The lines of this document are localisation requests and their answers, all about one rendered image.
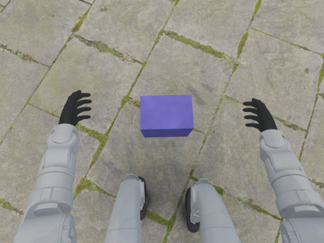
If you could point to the robot left foot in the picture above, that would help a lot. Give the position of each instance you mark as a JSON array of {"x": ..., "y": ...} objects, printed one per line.
[{"x": 143, "y": 212}]

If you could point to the robot left forearm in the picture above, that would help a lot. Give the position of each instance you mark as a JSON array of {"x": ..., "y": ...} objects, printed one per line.
[{"x": 53, "y": 189}]

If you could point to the robot right foot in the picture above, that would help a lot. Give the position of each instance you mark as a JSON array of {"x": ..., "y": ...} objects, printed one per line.
[{"x": 192, "y": 227}]

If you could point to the left robot hand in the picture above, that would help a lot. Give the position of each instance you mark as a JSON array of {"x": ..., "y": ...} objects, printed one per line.
[{"x": 71, "y": 110}]

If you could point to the right robot hand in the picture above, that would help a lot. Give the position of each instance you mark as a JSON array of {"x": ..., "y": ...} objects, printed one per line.
[{"x": 264, "y": 118}]

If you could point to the robot right forearm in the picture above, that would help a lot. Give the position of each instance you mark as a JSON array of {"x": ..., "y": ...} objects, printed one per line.
[{"x": 295, "y": 197}]

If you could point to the robot left upper arm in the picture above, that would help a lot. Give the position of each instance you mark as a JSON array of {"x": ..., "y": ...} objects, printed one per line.
[{"x": 57, "y": 228}]

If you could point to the robot foot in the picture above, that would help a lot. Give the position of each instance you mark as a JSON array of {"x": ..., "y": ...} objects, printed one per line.
[
  {"x": 143, "y": 212},
  {"x": 192, "y": 227}
]

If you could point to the robot right upper arm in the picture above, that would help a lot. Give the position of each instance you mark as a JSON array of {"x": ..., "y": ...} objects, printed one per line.
[{"x": 302, "y": 230}]

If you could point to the carton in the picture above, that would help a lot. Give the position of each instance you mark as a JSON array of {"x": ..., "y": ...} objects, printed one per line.
[{"x": 166, "y": 115}]

